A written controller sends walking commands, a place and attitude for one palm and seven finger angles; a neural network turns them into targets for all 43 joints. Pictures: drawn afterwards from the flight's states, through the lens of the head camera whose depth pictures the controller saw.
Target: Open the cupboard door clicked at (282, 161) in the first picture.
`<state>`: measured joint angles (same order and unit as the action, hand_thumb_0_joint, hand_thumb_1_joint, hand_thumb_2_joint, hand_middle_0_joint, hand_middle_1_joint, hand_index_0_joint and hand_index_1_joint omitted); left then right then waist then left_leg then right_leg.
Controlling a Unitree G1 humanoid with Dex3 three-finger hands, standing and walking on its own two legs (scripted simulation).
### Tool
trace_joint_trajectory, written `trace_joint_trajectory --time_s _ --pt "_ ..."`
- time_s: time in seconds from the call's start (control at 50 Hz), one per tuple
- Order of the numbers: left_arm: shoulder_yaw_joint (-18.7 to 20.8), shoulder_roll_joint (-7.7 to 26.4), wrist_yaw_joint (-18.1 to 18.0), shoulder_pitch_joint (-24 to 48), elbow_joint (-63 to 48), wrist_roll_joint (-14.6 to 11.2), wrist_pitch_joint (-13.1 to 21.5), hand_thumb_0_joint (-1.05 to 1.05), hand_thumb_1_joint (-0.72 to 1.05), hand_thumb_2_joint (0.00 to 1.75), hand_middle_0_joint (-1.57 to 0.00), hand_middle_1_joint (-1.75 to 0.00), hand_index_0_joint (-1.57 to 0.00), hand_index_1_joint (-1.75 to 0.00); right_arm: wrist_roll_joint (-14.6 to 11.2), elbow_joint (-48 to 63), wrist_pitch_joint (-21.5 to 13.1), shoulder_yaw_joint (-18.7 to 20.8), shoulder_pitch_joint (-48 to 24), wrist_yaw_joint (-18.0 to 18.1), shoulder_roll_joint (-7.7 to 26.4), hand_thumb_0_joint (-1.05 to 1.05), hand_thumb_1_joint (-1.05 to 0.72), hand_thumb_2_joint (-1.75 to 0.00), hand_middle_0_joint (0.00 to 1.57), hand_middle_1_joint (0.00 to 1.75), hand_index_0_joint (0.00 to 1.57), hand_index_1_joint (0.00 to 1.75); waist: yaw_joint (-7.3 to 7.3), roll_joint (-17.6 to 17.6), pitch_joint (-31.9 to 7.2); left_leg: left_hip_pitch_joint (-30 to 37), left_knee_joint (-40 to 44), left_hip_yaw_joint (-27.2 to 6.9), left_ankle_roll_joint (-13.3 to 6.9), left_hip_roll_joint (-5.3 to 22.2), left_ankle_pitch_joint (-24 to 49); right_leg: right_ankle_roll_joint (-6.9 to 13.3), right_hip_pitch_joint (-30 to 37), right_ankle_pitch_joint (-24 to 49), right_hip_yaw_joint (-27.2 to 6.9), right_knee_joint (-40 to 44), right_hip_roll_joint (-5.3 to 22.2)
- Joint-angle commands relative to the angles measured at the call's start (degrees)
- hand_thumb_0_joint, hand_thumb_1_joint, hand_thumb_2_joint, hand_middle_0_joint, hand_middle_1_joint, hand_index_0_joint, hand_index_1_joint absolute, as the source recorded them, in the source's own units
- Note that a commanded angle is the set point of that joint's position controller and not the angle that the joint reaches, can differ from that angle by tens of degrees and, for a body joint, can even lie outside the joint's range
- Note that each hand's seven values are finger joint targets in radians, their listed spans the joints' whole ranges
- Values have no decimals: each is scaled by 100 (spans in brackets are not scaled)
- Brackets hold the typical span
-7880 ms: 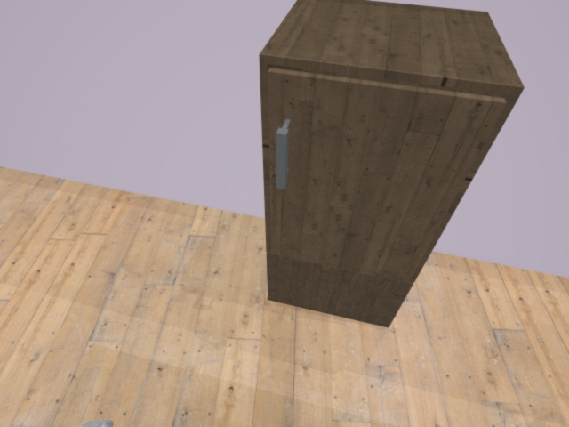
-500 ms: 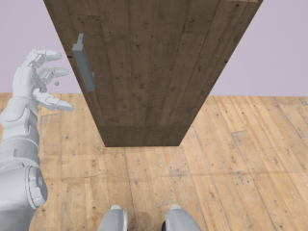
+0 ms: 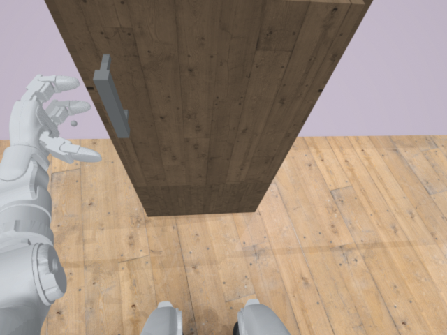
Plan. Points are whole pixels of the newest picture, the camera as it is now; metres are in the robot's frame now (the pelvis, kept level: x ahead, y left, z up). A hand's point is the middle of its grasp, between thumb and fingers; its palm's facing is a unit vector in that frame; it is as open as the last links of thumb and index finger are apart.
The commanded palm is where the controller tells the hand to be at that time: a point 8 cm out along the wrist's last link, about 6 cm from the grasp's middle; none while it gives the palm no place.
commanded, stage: move the hooked fingers beside the handle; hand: left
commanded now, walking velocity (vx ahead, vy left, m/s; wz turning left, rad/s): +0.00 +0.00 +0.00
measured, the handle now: (115, 99) +0.51 +0.18 +0.08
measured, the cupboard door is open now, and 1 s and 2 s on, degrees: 0 0 0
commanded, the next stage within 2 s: slide the fingers in behind the handle in 0.46 s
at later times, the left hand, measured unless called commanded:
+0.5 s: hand (82, 123) +0.46 +0.22 +0.07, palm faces +0.03 -1.00 -0.01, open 14.0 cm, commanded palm +0.44 +0.27 +0.07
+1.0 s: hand (97, 124) +0.46 +0.20 +0.07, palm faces +0.02 -1.00 +0.01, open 14.0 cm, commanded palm +0.44 +0.24 +0.07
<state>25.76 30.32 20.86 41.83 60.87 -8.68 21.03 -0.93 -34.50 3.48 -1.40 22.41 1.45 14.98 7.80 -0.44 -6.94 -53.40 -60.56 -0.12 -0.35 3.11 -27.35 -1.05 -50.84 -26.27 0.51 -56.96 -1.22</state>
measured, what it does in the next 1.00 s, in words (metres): stands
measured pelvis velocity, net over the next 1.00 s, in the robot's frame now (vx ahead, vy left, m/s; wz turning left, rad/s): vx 0.00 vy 0.00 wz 0.01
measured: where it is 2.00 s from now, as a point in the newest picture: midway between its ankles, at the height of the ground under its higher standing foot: outside the picture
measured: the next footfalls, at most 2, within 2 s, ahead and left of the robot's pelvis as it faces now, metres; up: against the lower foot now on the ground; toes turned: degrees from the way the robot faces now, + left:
none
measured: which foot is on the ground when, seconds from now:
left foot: down 0.00-1.00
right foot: down 0.00-1.00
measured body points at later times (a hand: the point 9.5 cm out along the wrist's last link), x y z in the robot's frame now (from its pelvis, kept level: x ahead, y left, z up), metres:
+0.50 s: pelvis +0.00 +0.00 +0.00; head +0.11 +0.02 +0.43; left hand +0.46 +0.28 +0.07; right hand +0.04 -0.26 -0.11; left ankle +0.01 +0.11 -0.67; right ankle +0.01 -0.14 -0.67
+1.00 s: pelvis +0.00 +0.00 +0.00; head +0.10 +0.02 +0.44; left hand +0.45 +0.25 +0.07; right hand +0.04 -0.27 -0.11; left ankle +0.01 +0.11 -0.67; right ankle +0.01 -0.14 -0.67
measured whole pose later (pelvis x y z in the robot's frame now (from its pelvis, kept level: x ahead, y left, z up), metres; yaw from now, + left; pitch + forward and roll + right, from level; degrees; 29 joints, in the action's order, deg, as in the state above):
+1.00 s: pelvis +0.00 +0.00 +0.00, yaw +1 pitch +19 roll -2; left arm 21.1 24.9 16.0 42.2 59.3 -8.1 22.0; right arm -0.7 -34.9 3.0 -0.9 21.1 0.8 14.9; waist 7.5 -0.6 -7.3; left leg -53.1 -60.8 -0.7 0.0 2.8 -27.0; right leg -0.7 -50.5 -26.4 1.0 -57.6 -1.0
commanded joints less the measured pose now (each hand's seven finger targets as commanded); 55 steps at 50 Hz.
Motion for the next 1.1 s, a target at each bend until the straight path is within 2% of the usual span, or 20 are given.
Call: trace_joint_trajectory --time_s 0.0,0.16,0.22,0.26,0.32,0.4,0.44,0.46,0.5,0.54,0.58,0.66,0.68,0.72,0.74,0.76,0.84,0.9,0.94,1.08 --pt "59 1544 73 2464 -1340 -145 488 0 -50 30 -30 -120 -30 -120 -21 355 -115 396 646 122 1050 0 -90 -90 20 30 20 30 -9 -840 -2387 2174 599 -139 -116 -149 2265 227 748 1868 118 595 -183" --pt "-349 1007 41 2600 -1210 -163 381 0 -50 30 -30 -120 -30 -120 -17 297 -134 404 569 103 1045 0 -90 -90 20 30 20 30 58 -829 -2309 2377 605 -266 -69 -124 2275 235 353 1655 209 580 -160" --pt "-268 1137 -77 2758 -1346 -105 444 0 -50 30 -30 -120 -30 -120 1 288 -139 392 567 96 1040 0 -90 -90 20 30 20 30 33 -868 -2605 2485 543 -303 -56 -121 2484 237 395 1771 198 481 -155" --pt "-214 1165 -162 2683 -1226 -77 434 0 -50 30 -30 -120 -30 -120 6 290 -139 382 541 82 1037 0 -90 -90 20 30 20 30 10 -779 -2463 2356 552 -292 -54 -126 2330 232 405 1679 201 501 -148" --pt "-161 1216 -245 2656 -1360 -24 476 0 -50 30 -30 -120 -30 -120 13 353 -137 378 527 66 1025 0 -90 -90 20 30 20 30 -30 -812 -2670 2411 545 -263 -64 -141 2463 226 551 1813 185 481 -154" --pt "83 1534 -267 2435 -1153 7 435 0 -50 30 -30 -120 -30 -120 3 418 -103 352 535 78 1037 0 -90 -90 20 30 20 30 -106 -665 -2494 2032 558 -201 -90 -171 2257 235 823 1853 148 480 -159" --pt "-120 1327 -230 2541 -1133 6 425 0 -50 30 -30 -120 -30 -120 -10 413 -98 337 519 71 1011 0 -90 -90 20 30 20 30 -12 -668 -2369 2038 586 -194 -92 -159 2150 210 712 1772 151 538 -164" --pt "14 1492 -227 2545 -1116 -13 434 0 -50 30 -30 -120 -30 -120 -9 393 -91 349 546 87 1046 0 -90 -90 20 30 20 30 -9 -527 -2370 1974 593 -191 -105 -151 2091 202 775 1766 129 560 -164" --pt "-150 1288 -173 2608 -1108 -51 454 0 -50 30 -30 -120 -30 -120 -15 407 -108 341 545 94 1021 0 -90 -90 20 30 20 30 38 -693 -2335 2008 588 -190 -106 -163 2042 222 680 1701 131 556 -170" --pt "14 1501 -135 2598 -983 -71 451 0 -50 30 -30 -120 -30 -120 -16 345 -112 350 565 112 1059 0 -90 -90 20 30 20 30 24 -529 -2367 1887 575 -181 -110 -155 1897 197 741 1625 106 582 -161" --pt "-170 1290 -77 2607 -968 -86 429 0 -50 30 -30 -120 -30 -120 -24 361 -131 342 560 107 1030 0 -90 -90 20 30 20 30 55 -515 -2338 1779 595 -157 -131 -177 1790 190 805 1606 92 607 -159" --pt "-127 1298 -50 2522 -1004 -118 410 0 -50 30 -30 -120 -30 -120 -17 319 -139 365 619 109 1031 0 -90 -90 20 30 20 30 24 -533 -2475 1842 568 -142 -134 -176 1988 193 877 1795 94 581 -156" --pt "-84 1345 -63 2543 -1208 -111 442 0 -50 30 -30 -120 -30 -120 -4 325 -137 378 616 105 1031 0 -90 -90 20 30 20 30 -44 -657 -2627 1959 571 -163 -116 -171 2087 203 888 1830 103 546 -149" --pt "-275 1040 -96 2542 -1470 -144 488 0 -50 30 -30 -120 -30 -120 -2 323 -148 391 607 62 984 0 -90 -90 20 30 20 30 -52 -963 -2772 2360 549 -188 -87 -161 2389 224 713 1915 145 537 -174" --pt "-156 1139 -147 2386 -1454 -144 488 0 -50 30 -30 -120 -30 -120 3 309 -136 411 622 56 1003 0 -90 -90 20 30 20 30 -96 -831 -2764 2345 566 -211 -74 -149 2412 233 757 1916 162 528 -178" --pt "-291 920 -183 2269 -1323 -166 438 0 -50 30 -30 -120 -30 -120 -17 323 -127 411 600 46 981 0 -90 -90 20 30 20 30 -25 -617 -2547 2214 594 -182 -95 -156 2301 208 756 1884 171 584 -183" --pt "-185 1066 -385 2392 -1312 -73 403 0 -50 30 -30 -120 -30 -120 -4 342 -109 400 598 41 1000 0 -90 -90 20 30 20 30 -55 -567 -2363 1974 653 -165 -100 -179 2004 203 806 1723 151 595 -169" --pt "-369 865 -510 2654 -1604 -21 541 0 -50 30 -30 -120 -30 -120 13 348 -143 399 560 25 956 0 -90 -90 20 30 20 30 1 -836 -2411 2235 634 -183 -88 -177 2145 232 684 1756 159 575 -169" --pt "-269 903 -568 2465 -1504 -16 585 0 -50 30 -30 -120 -30 -120 17 347 -147 409 548 13 962 0 -90 -90 20 30 20 30 -51 -664 -2557 2226 621 -179 -73 -173 2177 218 788 1803 150 563 -167" --pt "-598 541 -612 2661 -1143 49 534 0 -50 30 -30 -120 -30 -120 8 339 -149 380 483 7 941 0 -90 -90 20 30 20 30 91 -506 -2200 1938 630 -161 -90 -196 1780 202 642 1577 132 602 -142"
